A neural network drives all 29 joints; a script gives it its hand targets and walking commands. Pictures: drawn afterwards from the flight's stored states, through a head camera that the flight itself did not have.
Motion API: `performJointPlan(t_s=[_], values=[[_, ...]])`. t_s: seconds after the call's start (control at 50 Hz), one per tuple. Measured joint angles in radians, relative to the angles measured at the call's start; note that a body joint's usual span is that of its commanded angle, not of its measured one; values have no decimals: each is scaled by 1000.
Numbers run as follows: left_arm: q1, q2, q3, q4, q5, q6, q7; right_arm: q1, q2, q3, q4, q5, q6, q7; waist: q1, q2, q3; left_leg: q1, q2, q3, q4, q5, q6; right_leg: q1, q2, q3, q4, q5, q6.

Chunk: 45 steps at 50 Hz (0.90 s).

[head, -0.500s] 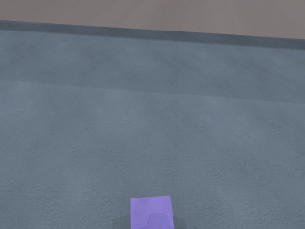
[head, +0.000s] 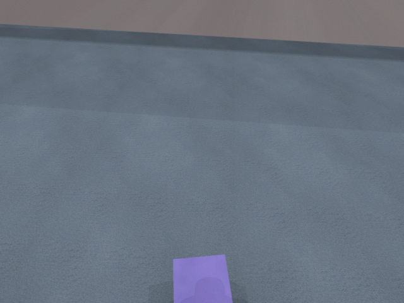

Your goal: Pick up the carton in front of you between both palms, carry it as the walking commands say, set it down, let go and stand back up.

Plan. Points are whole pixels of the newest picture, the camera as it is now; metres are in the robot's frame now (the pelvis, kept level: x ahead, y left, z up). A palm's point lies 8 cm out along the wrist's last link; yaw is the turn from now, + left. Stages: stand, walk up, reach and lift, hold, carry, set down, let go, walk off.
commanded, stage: stand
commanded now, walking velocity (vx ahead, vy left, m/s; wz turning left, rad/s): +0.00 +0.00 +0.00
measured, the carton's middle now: (200, 293) +0.33 -0.01 -0.64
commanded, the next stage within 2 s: none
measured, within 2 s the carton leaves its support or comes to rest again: neither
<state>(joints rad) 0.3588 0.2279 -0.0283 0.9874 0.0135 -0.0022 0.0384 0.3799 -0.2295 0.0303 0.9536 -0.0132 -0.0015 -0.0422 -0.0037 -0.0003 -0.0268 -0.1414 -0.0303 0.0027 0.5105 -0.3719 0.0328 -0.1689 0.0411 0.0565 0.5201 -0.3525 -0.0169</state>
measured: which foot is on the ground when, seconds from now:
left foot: down 0.00-1.00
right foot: down 0.00-1.00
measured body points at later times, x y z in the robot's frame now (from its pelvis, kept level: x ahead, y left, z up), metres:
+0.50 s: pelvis -0.02 +0.01 +0.00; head -0.03 +0.01 +0.45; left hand -0.06 +0.23 -0.16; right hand -0.07 -0.22 -0.15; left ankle -0.06 +0.10 -0.73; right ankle -0.05 -0.11 -0.73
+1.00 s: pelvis -0.03 +0.02 +0.01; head -0.04 +0.02 +0.46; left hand -0.09 +0.22 -0.16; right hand -0.09 -0.19 -0.15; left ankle -0.06 +0.10 -0.73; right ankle -0.05 -0.11 -0.73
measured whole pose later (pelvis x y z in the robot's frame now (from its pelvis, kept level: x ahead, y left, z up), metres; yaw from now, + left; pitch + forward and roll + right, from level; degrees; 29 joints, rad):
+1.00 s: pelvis -0.03 +0.02 +0.01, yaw +0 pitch -1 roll +0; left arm 0.36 0.13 -0.05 1.19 0.01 0.00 0.05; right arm 0.39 -0.13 0.05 1.16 -0.01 -0.01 -0.05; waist 0.00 -0.01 0.00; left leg -0.14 -0.05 0.02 0.46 -0.29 0.06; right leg -0.17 0.01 0.07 0.47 -0.28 0.01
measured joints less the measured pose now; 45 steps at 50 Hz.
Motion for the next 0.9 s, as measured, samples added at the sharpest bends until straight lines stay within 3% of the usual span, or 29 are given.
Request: performJointPlan(t_s=[0.4,0.9], values=[[0,-57,-21,138,-4,10,7,12,57,21,138,-1,-1,-6,0,-1,24,18,-4,7,-32,39,6,19,-8,2,-35,42,9],[3,-92,-27,199,-5,7,11,13,93,20,199,0,-10,-5,-1,-5,29,4,-18,18,-50,73,21,1,-26,10,-47,73,27]])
